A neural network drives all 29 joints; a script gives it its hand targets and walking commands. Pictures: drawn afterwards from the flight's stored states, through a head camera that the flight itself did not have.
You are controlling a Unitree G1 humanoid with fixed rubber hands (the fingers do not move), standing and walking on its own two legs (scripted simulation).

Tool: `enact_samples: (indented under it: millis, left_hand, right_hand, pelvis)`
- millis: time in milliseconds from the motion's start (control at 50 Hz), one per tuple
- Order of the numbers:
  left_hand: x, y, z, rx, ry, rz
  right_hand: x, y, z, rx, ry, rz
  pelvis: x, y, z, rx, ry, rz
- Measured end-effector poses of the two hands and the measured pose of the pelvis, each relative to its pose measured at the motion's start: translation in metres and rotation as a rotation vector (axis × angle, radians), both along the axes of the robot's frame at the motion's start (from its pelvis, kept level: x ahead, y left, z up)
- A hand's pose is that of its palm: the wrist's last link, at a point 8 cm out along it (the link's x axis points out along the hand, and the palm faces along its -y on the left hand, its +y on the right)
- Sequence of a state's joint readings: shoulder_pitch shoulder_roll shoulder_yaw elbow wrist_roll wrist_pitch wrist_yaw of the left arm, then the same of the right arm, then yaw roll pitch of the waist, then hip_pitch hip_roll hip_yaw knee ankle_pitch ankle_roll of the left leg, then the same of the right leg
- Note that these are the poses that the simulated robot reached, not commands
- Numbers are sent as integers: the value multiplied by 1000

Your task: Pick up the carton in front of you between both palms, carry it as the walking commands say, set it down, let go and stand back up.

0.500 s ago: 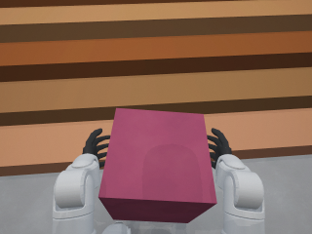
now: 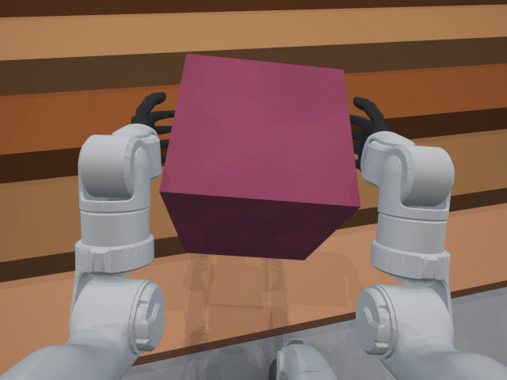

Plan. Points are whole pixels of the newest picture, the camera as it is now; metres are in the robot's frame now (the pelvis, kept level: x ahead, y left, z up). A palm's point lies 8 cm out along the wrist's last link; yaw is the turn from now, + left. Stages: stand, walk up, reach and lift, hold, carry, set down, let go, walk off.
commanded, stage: carry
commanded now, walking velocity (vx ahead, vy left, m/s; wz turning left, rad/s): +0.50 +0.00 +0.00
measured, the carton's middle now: (254, 173) +0.39 -0.01 +0.10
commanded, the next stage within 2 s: none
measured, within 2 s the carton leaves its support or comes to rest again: neither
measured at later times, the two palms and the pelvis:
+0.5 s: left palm (149, 26) +0.74 +0.20 +0.14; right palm (294, 28) +0.74 -0.11 +0.15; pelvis +0.34 +0.04 +0.03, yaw -1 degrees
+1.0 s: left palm out of the picture +1.09 +0.31 +0.43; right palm out of the picture +1.15 +0.02 +0.45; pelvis +0.73 +0.09 +0.26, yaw -1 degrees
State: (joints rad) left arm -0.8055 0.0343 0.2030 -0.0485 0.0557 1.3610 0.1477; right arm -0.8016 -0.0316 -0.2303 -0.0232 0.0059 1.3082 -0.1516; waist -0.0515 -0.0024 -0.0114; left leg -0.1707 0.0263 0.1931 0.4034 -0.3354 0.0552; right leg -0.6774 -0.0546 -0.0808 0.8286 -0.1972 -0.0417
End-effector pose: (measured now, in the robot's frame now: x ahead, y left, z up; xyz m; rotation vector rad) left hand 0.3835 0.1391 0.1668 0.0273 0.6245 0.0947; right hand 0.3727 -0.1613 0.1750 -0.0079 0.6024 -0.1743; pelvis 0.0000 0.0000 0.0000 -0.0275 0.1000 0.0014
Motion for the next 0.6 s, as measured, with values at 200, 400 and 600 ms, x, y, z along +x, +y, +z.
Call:
enact_samples:
  millis: [200, 400, 600]
  left_hand:
    - [134, 22, -20, 23, 111, 139]
    - [266, 56, -27, -63, 46, 201]
    - [439, 30, 22, -120, 81, -11]
  right_hand:
    - [178, 23, -28, 87, 113, 98]
    - [309, 56, -34, 123, 52, 69]
    - [404, 34, 18, 110, 64, -167]
  pelvis:
    - [134, -17, -11, -1, 8, -5]
    - [266, 11, 3, 41, 48, -14]
    - [408, 71, 92, 18, 63, -19]
